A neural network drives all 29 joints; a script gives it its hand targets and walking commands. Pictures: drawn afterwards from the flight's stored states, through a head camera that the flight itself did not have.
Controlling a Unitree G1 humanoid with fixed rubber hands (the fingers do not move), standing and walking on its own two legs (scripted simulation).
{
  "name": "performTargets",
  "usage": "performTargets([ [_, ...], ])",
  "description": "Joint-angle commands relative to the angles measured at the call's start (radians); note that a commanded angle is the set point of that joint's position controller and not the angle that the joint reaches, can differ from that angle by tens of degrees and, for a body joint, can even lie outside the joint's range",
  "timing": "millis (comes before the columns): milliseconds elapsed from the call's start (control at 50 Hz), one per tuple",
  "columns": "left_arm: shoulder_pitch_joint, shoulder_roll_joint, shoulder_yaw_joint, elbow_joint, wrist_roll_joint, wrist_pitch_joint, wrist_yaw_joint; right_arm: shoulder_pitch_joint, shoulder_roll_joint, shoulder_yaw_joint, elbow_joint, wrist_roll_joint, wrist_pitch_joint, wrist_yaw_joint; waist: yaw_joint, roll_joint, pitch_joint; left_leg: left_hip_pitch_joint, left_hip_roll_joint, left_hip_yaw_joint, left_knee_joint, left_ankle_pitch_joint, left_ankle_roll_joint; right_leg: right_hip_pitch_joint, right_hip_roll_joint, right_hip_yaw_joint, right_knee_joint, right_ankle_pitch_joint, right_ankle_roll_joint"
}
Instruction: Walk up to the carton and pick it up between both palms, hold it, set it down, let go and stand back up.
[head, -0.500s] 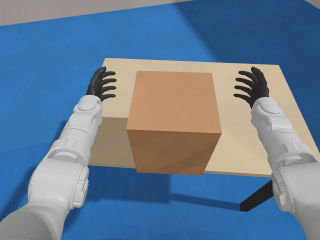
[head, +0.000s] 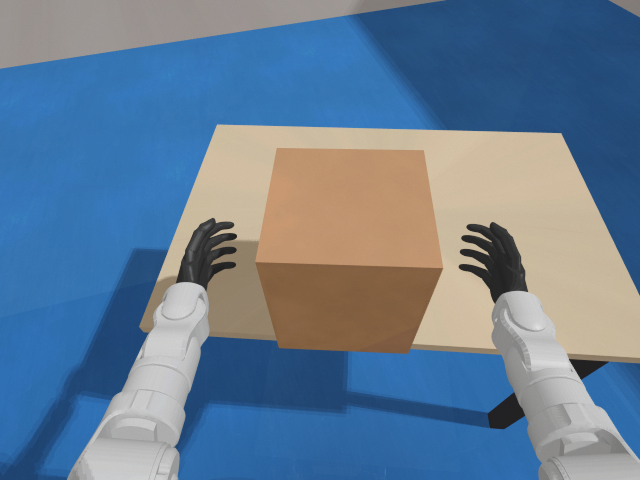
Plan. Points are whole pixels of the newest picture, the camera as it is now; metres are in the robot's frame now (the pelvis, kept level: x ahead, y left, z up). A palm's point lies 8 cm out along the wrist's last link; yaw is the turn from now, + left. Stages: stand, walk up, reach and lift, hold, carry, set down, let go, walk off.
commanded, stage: set down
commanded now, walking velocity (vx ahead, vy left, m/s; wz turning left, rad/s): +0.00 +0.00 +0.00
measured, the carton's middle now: (346, 256) +0.42 -0.04 -0.01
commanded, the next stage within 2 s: let go in 2.00 s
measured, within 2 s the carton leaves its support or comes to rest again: neither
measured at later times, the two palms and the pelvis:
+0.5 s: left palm (183, 340) +0.30 +0.18 -0.01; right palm (502, 334) +0.28 -0.23 -0.01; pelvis +0.01 +0.00 +0.00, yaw +0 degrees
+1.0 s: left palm (168, 398) +0.23 +0.20 -0.04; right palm (500, 383) +0.22 -0.22 -0.05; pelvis +0.02 +0.01 +0.00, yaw +0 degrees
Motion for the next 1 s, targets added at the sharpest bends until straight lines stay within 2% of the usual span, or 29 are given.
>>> performTargets([
  [0,-0.250,0.127,0.031,-0.182,0.004,-0.089,-0.010,-0.257,-0.119,-0.031,-0.182,-0.006,-0.082,0.005,0.006,-0.052,-0.409,0.041,-0.039,-0.011,-0.066,0.107,0.005,0.330,0.011,0.040,0.003,0.232,0.031],
  [60,-0.260,0.117,0.005,-0.196,-0.012,-0.117,-0.002,-0.259,-0.123,-0.052,-0.193,-0.021,-0.102,0.018,0.002,-0.031,-0.380,0.045,-0.033,-0.017,-0.064,0.071,-0.004,0.284,0.013,0.033,0.003,0.156,0.020],
  [80,-0.193,0.097,-0.006,-0.187,-0.010,-0.126,0.001,-0.202,-0.106,-0.039,-0.174,-0.017,-0.108,0.025,0.004,-0.030,-0.359,0.056,-0.032,-0.021,-0.065,0.084,-0.005,0.287,0.012,0.035,0.002,0.168,0.014],
  [100,-0.289,0.128,-0.005,-0.197,-0.025,-0.136,0.006,-0.297,-0.123,-0.068,-0.199,-0.021,-0.108,0.029,0.008,-0.015,-0.381,0.036,-0.034,-0.018,-0.062,0.056,-0.004,0.252,0.012,0.031,0.007,0.133,0.015],
  [140,-0.169,0.099,-0.017,-0.206,-0.021,-0.157,0.017,-0.185,-0.118,-0.054,-0.181,-0.014,-0.116,0.038,0.005,-0.020,-0.358,0.071,-0.032,-0.024,-0.058,0.082,-0.009,0.264,0.015,0.030,0.011,0.154,0.013],
  [180,-0.221,0.129,-0.016,-0.219,-0.028,-0.179,0.023,-0.219,-0.132,-0.068,-0.211,-0.026,-0.130,0.037,0.002,-0.007,-0.399,0.065,-0.033,-0.023,-0.044,0.091,-0.014,0.254,0.015,0.032,0.019,0.154,0.014],
  [200,-0.156,0.124,-0.017,-0.219,-0.035,-0.193,0.026,-0.165,-0.120,-0.063,-0.208,-0.026,-0.139,0.038,0.009,-0.018,-0.384,0.068,-0.031,-0.028,-0.045,0.096,-0.013,0.265,0.013,0.033,0.021,0.163,0.013],
  [220,-0.210,0.146,-0.030,-0.242,-0.056,-0.209,0.029,-0.218,-0.130,-0.079,-0.237,-0.020,-0.146,0.035,0.004,-0.006,-0.417,0.061,-0.037,-0.022,-0.035,0.093,-0.015,0.253,0.010,0.039,0.026,0.157,0.017],
  [260,-0.193,0.139,-0.045,-0.204,-0.068,-0.221,0.035,-0.199,-0.117,-0.074,-0.198,-0.022,-0.142,0.037,0.003,-0.010,-0.368,0.035,-0.035,-0.026,-0.039,0.045,-0.012,0.223,0.008,0.039,0.025,0.107,0.015],
  [300,-0.074,0.127,-0.049,-0.204,-0.068,-0.241,0.035,-0.103,-0.105,-0.056,-0.187,-0.015,-0.160,0.037,0.009,-0.020,-0.370,0.064,-0.033,-0.031,-0.031,0.076,-0.012,0.230,0.008,0.039,0.026,0.128,0.014],
  [340,-0.061,0.136,-0.043,-0.213,-0.068,-0.250,0.027,-0.103,-0.122,-0.062,-0.188,-0.018,-0.179,0.034,0.007,-0.026,-0.372,0.061,-0.035,-0.031,-0.021,0.119,-0.016,0.243,0.015,0.035,0.029,0.162,0.015],
  [360,0.067,0.104,-0.048,-0.196,-0.046,-0.261,0.020,0.015,-0.096,-0.028,-0.153,-0.011,-0.195,0.035,0.005,-0.029,-0.343,0.090,-0.035,-0.035,-0.017,0.164,-0.017,0.274,0.014,0.039,0.025,0.213,0.013],
  [400,0.054,0.118,-0.045,-0.220,-0.044,-0.280,0.010,-0.015,-0.123,-0.046,-0.169,-0.011,-0.229,0.032,0.010,-0.020,-0.350,0.102,-0.035,-0.033,-0.010,0.197,-0.025,0.264,0.018,0.035,0.026,0.232,0.013],
  [440,0.097,0.108,-0.049,-0.193,-0.036,-0.291,0.008,0.012,-0.111,-0.029,-0.141,-0.011,-0.244,0.037,0.013,-0.024,-0.291,0.098,-0.034,-0.033,-0.015,0.164,-0.025,0.260,0.018,0.035,0.016,0.188,0.008],
  [460,0.106,0.122,-0.052,-0.210,-0.049,-0.300,0.007,0.020,-0.106,-0.026,-0.163,-0.006,-0.249,0.037,0.014,-0.043,-0.269,0.084,-0.036,-0.032,-0.017,0.149,-0.018,0.255,0.018,0.044,0.013,0.181,0.009],
  [500,0.172,0.121,-0.050,-0.240,-0.043,-0.320,0.005,0.080,-0.086,-0.010,-0.191,-0.005,-0.273,0.035,0.016,-0.048,-0.256,0.070,-0.040,-0.030,-0.015,0.149,-0.010,0.288,0.011,0.052,0.019,0.213,0.011],
  [560,0.165,0.134,-0.069,-0.267,-0.065,-0.353,0.012,0.078,-0.083,-0.024,-0.216,-0.015,-0.288,0.036,0.014,-0.035,-0.236,0.046,-0.040,-0.027,-0.019,0.079,-0.007,0.275,0.006,0.062,0.026,0.147,0.011],
  [600,0.199,0.137,-0.072,-0.269,-0.074,-0.368,0.017,0.120,-0.073,-0.024,-0.225,-0.023,-0.295,0.037,0.015,-0.046,-0.216,0.035,-0.037,-0.028,-0.026,0.051,-0.004,0.278,0.002,0.062,0.027,0.121,0.010],
  [640,0.224,0.146,-0.083,-0.305,-0.087,-0.402,0.024,0.145,-0.060,-0.026,-0.251,-0.021,-0.314,0.040,0.021,-0.033,-0.237,0.027,-0.038,-0.028,-0.019,0.064,-0.003,0.279,-0.004,0.066,0.042,0.132,0.010],
  [680,0.269,0.143,-0.093,-0.295,-0.092,-0.416,0.028,0.177,-0.054,-0.019,-0.246,-0.021,-0.327,0.041,0.028,-0.027,-0.231,0.032,-0.037,-0.027,-0.009,0.071,-0.005,0.285,-0.006,0.071,0.047,0.143,0.009],
  [760,0.292,0.158,-0.096,-0.309,-0.100,-0.444,0.022,0.205,-0.062,-0.041,-0.247,-0.026,-0.369,0.040,0.024,-0.012,-0.252,0.042,-0.036,-0.027,0.005,0.096,-0.015,0.290,-0.001,0.058,0.063,0.163,0.000],
  [780,0.314,0.157,-0.104,-0.303,-0.091,-0.443,0.024,0.223,-0.062,-0.046,-0.214,-0.028,-0.375,0.042,0.023,0.005,-0.231,0.056,-0.034,-0.024,0.001,0.098,-0.016,0.276,0.000,0.058,0.062,0.160,-0.004],
  [800,0.307,0.156,-0.092,-0.284,-0.088,-0.436,0.019,0.210,-0.059,-0.039,-0.208,-0.025,-0.375,0.043,0.028,-0.014,-0.218,0.048,-0.035,-0.023,0.001,0.084,-0.013,0.278,-0.002,0.061,0.055,0.146,-0.005],
  [820,0.341,0.147,-0.100,-0.236,-0.076,-0.422,0.012,0.243,-0.053,-0.029,-0.156,-0.029,-0.368,0.042,0.024,-0.014,-0.185,0.054,-0.032,-0.027,-0.006,0.072,-0.012,0.273,-0.003,0.061,0.049,0.133,-0.005],
  [860,0.402,0.137,-0.089,-0.235,-0.058,-0.403,-0.001,0.296,-0.053,-0.013,-0.122,-0.027,-0.375,0.041,0.030,-0.006,-0.165,0.083,-0.032,-0.025,-0.008,0.120,-0.017,0.285,-0.001,0.059,0.040,0.171,-0.011],
  [900,0.420,0.130,-0.093,-0.255,-0.055,-0.385,-0.006,0.310,-0.060,-0.015,-0.111,-0.032,-0.379,0.042,0.022,-0.012,-0.138,0.124,-0.028,-0.027,-0.009,0.146,-0.026,0.271,0.009,0.045,0.030,0.170,-0.014],
  [940,0.383,0.148,-0.086,-0.302,-0.065,-0.390,0.005,0.276,-0.068,-0.037,-0.163,-0.037,-0.382,0.048,0.027,-0.013,-0.144,0.120,-0.027,-0.026,-0.015,0.131,-0.027,0.266,0.009,0.041,0.030,0.138,-0.017],
  [960,0.390,0.140,-0.091,-0.263,-0.058,-0.367,0.005,0.275,-0.072,-0.024,-0.125,-0.047,-0.363,0.053,0.029,-0.017,-0.121,0.124,-0.029,-0.021,-0.025,0.108,-0.024,0.269,0.009,0.043,0.020,0.117,-0.020],
  [980,0.407,0.147,-0.087,-0.313,-0.068,-0.376,0.008,0.305,-0.057,-0.029,-0.183,-0.043,-0.368,0.056,0.038,-0.025,-0.119,0.111,-0.031,-0.019,-0.027,0.103,-0.020,0.277,0.004,0.047,0.019,0.113,-0.016],
])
